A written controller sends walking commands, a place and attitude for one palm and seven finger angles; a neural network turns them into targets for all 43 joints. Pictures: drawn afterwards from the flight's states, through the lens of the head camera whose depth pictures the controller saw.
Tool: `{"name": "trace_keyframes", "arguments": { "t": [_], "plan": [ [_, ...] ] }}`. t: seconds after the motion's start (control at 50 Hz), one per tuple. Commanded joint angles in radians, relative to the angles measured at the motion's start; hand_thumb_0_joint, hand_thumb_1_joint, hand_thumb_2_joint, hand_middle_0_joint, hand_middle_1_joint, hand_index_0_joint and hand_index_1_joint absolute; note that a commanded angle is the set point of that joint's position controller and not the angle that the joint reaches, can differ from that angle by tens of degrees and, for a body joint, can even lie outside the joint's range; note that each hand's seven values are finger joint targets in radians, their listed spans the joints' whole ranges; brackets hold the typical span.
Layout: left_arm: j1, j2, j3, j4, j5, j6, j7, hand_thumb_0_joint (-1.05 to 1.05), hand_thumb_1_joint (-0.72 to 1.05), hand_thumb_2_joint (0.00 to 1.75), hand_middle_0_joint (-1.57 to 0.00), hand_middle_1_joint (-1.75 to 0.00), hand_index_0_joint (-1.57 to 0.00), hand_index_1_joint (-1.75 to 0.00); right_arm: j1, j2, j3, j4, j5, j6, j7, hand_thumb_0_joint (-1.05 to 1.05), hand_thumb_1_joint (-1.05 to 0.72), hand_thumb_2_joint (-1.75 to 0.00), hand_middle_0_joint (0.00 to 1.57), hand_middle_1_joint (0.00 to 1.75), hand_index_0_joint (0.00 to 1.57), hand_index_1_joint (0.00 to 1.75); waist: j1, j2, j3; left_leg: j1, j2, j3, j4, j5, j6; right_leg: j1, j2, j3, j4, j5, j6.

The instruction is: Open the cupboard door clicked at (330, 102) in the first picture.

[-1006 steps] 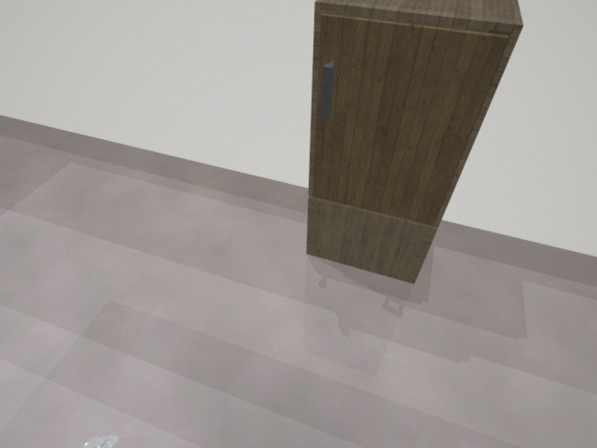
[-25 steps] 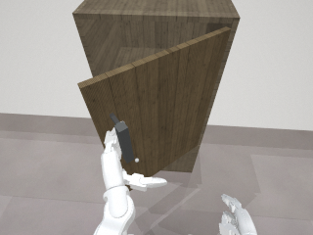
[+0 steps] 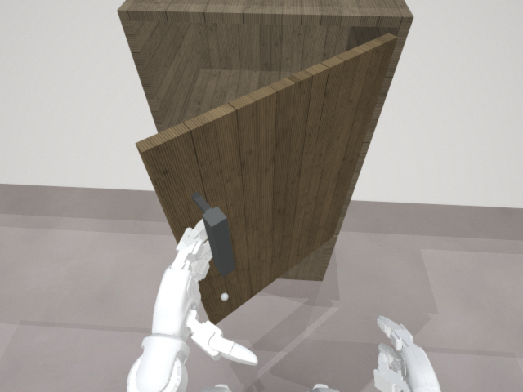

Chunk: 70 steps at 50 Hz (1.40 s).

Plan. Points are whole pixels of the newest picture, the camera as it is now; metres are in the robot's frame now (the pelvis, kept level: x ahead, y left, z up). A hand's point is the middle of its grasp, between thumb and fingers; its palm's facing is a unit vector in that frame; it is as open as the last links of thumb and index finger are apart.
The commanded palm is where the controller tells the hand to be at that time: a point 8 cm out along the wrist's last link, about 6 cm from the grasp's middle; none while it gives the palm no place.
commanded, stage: slide the hand sideways off the handle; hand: left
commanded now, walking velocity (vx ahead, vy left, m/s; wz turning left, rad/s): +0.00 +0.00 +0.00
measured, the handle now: (212, 235) +0.33 +0.09 +0.08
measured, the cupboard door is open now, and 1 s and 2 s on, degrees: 41 41 41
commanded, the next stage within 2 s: draw the hand back to the body in 0.68 s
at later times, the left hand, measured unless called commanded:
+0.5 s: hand (178, 335) +0.19 +0.12 +0.07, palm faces -0.03 -1.00 -0.04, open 16.3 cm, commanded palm +0.16 +0.17 +0.07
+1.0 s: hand (146, 336) +0.18 +0.14 +0.10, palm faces -0.05 -1.00 -0.07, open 16.3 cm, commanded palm +0.15 +0.21 +0.10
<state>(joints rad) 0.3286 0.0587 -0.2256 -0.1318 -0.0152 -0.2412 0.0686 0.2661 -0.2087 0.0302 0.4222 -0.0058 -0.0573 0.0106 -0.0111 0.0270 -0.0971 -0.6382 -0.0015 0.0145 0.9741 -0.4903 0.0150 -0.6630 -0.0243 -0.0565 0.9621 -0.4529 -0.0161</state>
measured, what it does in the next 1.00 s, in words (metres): stands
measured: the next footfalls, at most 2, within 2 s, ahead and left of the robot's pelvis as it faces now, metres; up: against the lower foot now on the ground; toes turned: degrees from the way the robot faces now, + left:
none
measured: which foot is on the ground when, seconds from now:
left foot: down 0.00-1.00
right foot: down 0.00-1.00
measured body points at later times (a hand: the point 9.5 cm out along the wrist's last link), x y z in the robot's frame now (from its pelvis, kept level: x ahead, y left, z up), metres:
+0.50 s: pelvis +0.01 -0.01 -0.01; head +0.05 -0.02 +0.44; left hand +0.18 +0.17 +0.07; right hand +0.20 -0.23 -0.08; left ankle +0.00 +0.11 -0.68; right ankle +0.02 -0.11 -0.68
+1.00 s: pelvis +0.00 +0.00 -0.01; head +0.02 -0.01 +0.44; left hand +0.17 +0.20 +0.10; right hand +0.18 -0.22 -0.07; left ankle +0.00 +0.11 -0.68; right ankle +0.02 -0.11 -0.68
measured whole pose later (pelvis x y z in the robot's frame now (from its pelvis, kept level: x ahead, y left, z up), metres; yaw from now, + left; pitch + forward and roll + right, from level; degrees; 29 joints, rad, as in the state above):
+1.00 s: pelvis +0.00 +0.00 -0.01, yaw +1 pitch +9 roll -2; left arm 0.62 0.22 0.03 -0.41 -0.21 -0.24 -0.16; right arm 0.29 -0.22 0.02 0.40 0.04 -0.09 -0.06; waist 0.00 0.06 -0.13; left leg -0.68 0.01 -0.02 1.05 -0.53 0.01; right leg -0.68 -0.01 -0.09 1.00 -0.48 -0.02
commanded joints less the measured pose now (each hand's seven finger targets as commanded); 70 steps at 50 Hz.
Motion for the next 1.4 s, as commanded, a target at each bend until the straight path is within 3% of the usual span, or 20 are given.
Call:
{"name": "trace_keyframes", "arguments": {
  "t": [0.0, 0.22, 0.34, 0.38, 0.54, 0.62, 0.64, 0.72, 0.78, 0.86, 0.92, 1.04, 1.12, 1.24, 1.26, 1.28, 1.3, 1.32, 1.34, 1.38],
  "plan": [
    [0.028, 0.012, 0.020, -0.302, -0.003, -0.072, -0.001, 0.00, -0.50, 0.30, -0.15, -0.30, -0.15, -0.30, -0.065, -0.101, -0.043, -0.192, 0.004, -0.050, -0.002, 0.00, -0.90, -0.90, 0.20, 0.30, 0.20, 0.30, 0.014, -0.057, -0.174, 0.055, -0.005, -0.036, -0.151, 0.227, -0.002, 0.136, 0.029, -0.002, -0.121, 0.232, -0.020],
    [0.202, 0.062, 0.060, -0.415, -0.044, -0.119, -0.083, 0.00, -0.50, 0.30, -0.15, -0.30, -0.15, -0.30, -0.029, -0.105, -0.051, -0.204, 0.007, -0.064, -0.015, 0.00, -0.90, -0.90, 0.20, 0.30, 0.20, 0.30, -0.005, -0.051, -0.186, 0.020, -0.010, -0.040, -0.085, 0.285, 0.001, 0.110, 0.033, -0.001, -0.076, 0.318, -0.010],
    [0.283, 0.128, 0.159, -0.428, -0.092, -0.117, -0.136, 0.00, -0.50, 0.30, -0.15, -0.30, -0.15, -0.30, -0.037, -0.105, -0.059, -0.208, 0.015, -0.062, -0.028, 0.00, -0.90, -0.90, 0.20, 0.30, 0.20, 0.30, 0.007, -0.067, -0.182, -0.031, -0.019, -0.033, -0.061, 0.251, 0.000, 0.124, 0.032, 0.017, -0.079, 0.310, -0.005],
    [0.318, 0.139, 0.186, -0.435, -0.106, -0.119, -0.148, 0.00, -0.50, 0.30, -0.15, -0.30, -0.15, -0.30, -0.043, -0.105, -0.061, -0.212, 0.019, -0.060, -0.032, 0.00, -0.90, -0.90, 0.20, 0.30, 0.20, 0.30, 0.015, -0.044, -0.186, -0.035, -0.021, -0.031, -0.056, 0.261, -0.001, 0.131, 0.033, 0.020, -0.074, 0.317, -0.007],
    [0.311, 0.164, 0.227, -0.439, -0.167, -0.143, -0.216, 0.00, -0.50, 0.30, -0.15, -0.30, -0.15, -0.30, -0.048, -0.112, -0.063, -0.208, 0.028, -0.074, -0.050, 0.00, -0.90, -0.90, 0.20, 0.30, 0.20, 0.30, 0.000, -0.039, -0.155, -0.075, -0.024, -0.035, -0.032, 0.190, -0.001, 0.086, 0.032, 0.039, -0.093, 0.217, -0.001],
    [0.340, 0.207, 0.298, -0.417, -0.192, -0.138, -0.239, 0.00, -0.50, 0.30, -0.15, -0.30, -0.15, -0.30, -0.055, -0.113, -0.069, -0.204, 0.032, -0.074, -0.058, 0.00, -0.90, -0.90, 0.20, 0.30, 0.20, 0.30, 0.016, -0.055, -0.169, -0.095, -0.024, -0.035, -0.023, 0.177, -0.003, 0.102, 0.028, 0.056, -0.101, 0.183, -0.001],
    [0.338, 0.184, 0.276, -0.409, -0.197, -0.132, -0.246, 0.00, -0.50, 0.30, -0.15, -0.30, -0.15, -0.30, -0.060, -0.111, -0.066, -0.209, 0.034, -0.075, -0.059, 0.00, -0.90, -0.90, 0.20, 0.30, 0.20, 0.30, 0.011, -0.049, -0.152, -0.099, -0.026, -0.032, -0.025, 0.160, -0.002, 0.091, 0.027, 0.058, -0.111, 0.157, 0.001],
    [0.265, 0.197, 0.282, -0.422, -0.211, -0.132, -0.252, 0.00, -0.50, 0.30, -0.15, -0.30, -0.15, -0.30, -0.065, -0.120, -0.061, -0.206, 0.035, -0.088, -0.065, 0.00, -0.90, -0.90, 0.20, 0.30, 0.20, 0.30, -0.001, -0.038, -0.137, -0.106, -0.024, -0.037, -0.018, 0.125, -0.001, 0.058, 0.027, 0.064, -0.125, 0.076, 0.000],
    [0.273, 0.219, 0.297, -0.458, -0.215, -0.135, -0.245, 0.00, -0.50, 0.30, -0.15, -0.30, -0.15, -0.30, -0.063, -0.120, -0.063, -0.208, 0.038, -0.097, -0.067, 0.00, -0.90, -0.90, 0.20, 0.30, 0.20, 0.30, 0.012, -0.001, -0.166, -0.078, -0.021, -0.042, -0.036, 0.136, -0.001, 0.069, 0.032, 0.051, -0.116, 0.084, -0.006],
    [0.281, 0.258, 0.322, -0.519, -0.201, -0.108, -0.224, 0.00, -0.50, 0.30, -0.15, -0.30, -0.15, -0.30, -0.060, -0.115, -0.059, -0.212, 0.043, -0.100, -0.071, 0.00, -0.90, -0.90, 0.20, 0.30, 0.20, 0.30, 0.025, 0.033, -0.188, -0.020, -0.017, -0.050, -0.082, 0.166, 0.003, 0.099, 0.041, 0.018, -0.111, 0.126, -0.009],
    [0.298, 0.223, 0.306, -0.487, -0.205, -0.064, -0.216, 0.00, -0.50, 0.30, -0.15, -0.30, -0.15, -0.30, -0.059, -0.110, -0.052, -0.210, 0.050, -0.098, -0.071, 0.00, -0.90, -0.90, 0.20, 0.30, 0.20, 0.30, 0.016, 0.006, -0.123, -0.014, -0.013, -0.052, -0.115, 0.138, 0.000, 0.091, 0.044, 0.002, -0.137, 0.105, -0.004],
    [0.295, 0.261, 0.378, -0.479, -0.231, 0.018, -0.229, 0.00, -0.50, 0.30, -0.15, -0.30, -0.15, -0.30, -0.073, -0.117, -0.045, -0.203, 0.055, -0.100, -0.082, 0.00, -0.90, -0.90, 0.20, 0.30, 0.20, 0.30, 0.024, -0.045, -0.083, 0.000, -0.009, -0.047, -0.146, 0.120, 0.003, 0.135, 0.039, 0.015, -0.198, 0.070, 0.002],
    [0.269, 0.281, 0.401, -0.548, -0.254, 0.011, -0.248, 0.00, -0.50, 0.30, -0.15, -0.30, -0.15, -0.30, -0.075, -0.117, -0.036, -0.194, 0.059, -0.123, -0.086, 0.00, -0.90, -0.90, 0.20, 0.30, 0.20, 0.30, 0.028, 0.017, -0.099, 0.057, -0.010, -0.050, -0.169, 0.171, 0.002, 0.165, 0.044, 0.003, -0.202, 0.138, -0.002],
    [0.246, 0.317, 0.465, -0.524, -0.288, 0.021, -0.287, 0.00, -0.36, 0.36, -0.16, -0.30, -0.16, -0.30, -0.072, -0.124, -0.031, -0.150, 0.065, -0.156, -0.088, 0.00, -0.90, -0.90, 0.20, 0.30, 0.20, 0.30, 0.027, 0.033, -0.081, 0.101, -0.004, -0.060, -0.199, 0.211, -0.003, 0.191, 0.050, -0.013, -0.226, 0.188, -0.002],
    [0.248, 0.323, 0.475, -0.507, -0.288, 0.035, -0.292, 0.00, -0.32, 0.37, -0.16, -0.30, -0.16, -0.30, -0.081, -0.126, -0.033, -0.144, 0.066, -0.159, -0.088, 0.00, -0.90, -0.90, 0.20, 0.30, 0.20, 0.30, 0.031, 0.030, -0.075, 0.102, -0.003, -0.060, -0.204, 0.211, -0.001, 0.200, 0.050, -0.012, -0.234, 0.185, -0.002],
    [0.212, 0.458, 0.497, -0.606, -0.124, 0.068, -0.134, 0.00, -0.29, 0.39, -0.16, -0.30, -0.16, -0.30, -0.083, -0.113, -0.037, -0.164, 0.051, -0.143, -0.118, 0.00, -0.90, -0.90, 0.20, 0.30, 0.20, 0.30, 0.081, 0.051, -0.073, 0.117, 0.012, -0.037, -0.258, 0.204, -0.003, 0.239, 0.026, 0.055, -0.293, 0.181, -0.018],
    [0.276, 0.356, 0.453, -0.580, -0.109, 0.101, -0.066, 0.00, -0.26, 0.40, -0.16, -0.30, -0.16, -0.30, -0.065, -0.095, -0.030, -0.158, 0.042, -0.137, -0.127, 0.00, -0.90, -0.90, 0.20, 0.30, 0.20, 0.30, 0.054, 0.058, -0.039, 0.134, 0.005, -0.032, -0.274, 0.196, -0.008, 0.236, 0.021, 0.041, -0.314, 0.172, -0.017],
    [0.307, 0.316, 0.424, -0.560, -0.096, 0.123, -0.038, 0.00, -0.22, 0.42, -0.16, -0.30, -0.16, -0.30, -0.062, -0.093, -0.028, -0.154, 0.041, -0.132, -0.126, 0.00, -0.90, -0.90, 0.20, 0.30, 0.20, 0.30, 0.049, 0.018, -0.015, 0.136, 0.008, -0.039, -0.284, 0.193, -0.011, 0.233, 0.020, 0.027, -0.316, 0.166, -0.014],
    [0.314, 0.302, 0.410, -0.568, -0.078, 0.138, -0.015, 0.00, -0.18, 0.43, -0.16, -0.30, -0.16, -0.30, -0.062, -0.095, -0.025, -0.144, 0.040, -0.124, -0.123, 0.00, -0.90, -0.90, 0.20, 0.30, 0.20, 0.30, 0.048, 0.059, -0.003, 0.153, 0.012, -0.035, -0.292, 0.211, -0.009, 0.248, 0.020, 0.022, -0.319, 0.179, -0.013],
    [0.311, 0.340, 0.435, -0.586, -0.055, 0.149, 0.021, 0.00, -0.12, 0.47, -0.16, -0.30, -0.16, -0.30, -0.075, -0.100, -0.027, -0.129, 0.036, -0.119, -0.126, 0.00, -0.90, -0.90, 0.20, 0.30, 0.20, 0.30, 0.052, 0.031, -0.036, 0.201, 0.017, -0.031, -0.313, 0.264, -0.003, 0.298, 0.017, 0.021, -0.338, 0.234, -0.010]
  ]
}}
